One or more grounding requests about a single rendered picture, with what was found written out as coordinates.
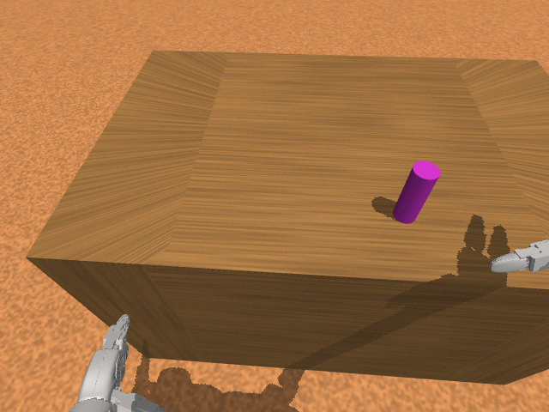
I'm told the right robot hand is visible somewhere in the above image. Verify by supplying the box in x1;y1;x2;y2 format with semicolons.
491;239;549;273

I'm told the left robot hand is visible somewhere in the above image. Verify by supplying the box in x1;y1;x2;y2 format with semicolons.
77;314;168;412

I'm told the can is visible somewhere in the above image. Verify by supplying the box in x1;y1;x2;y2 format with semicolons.
393;161;440;224

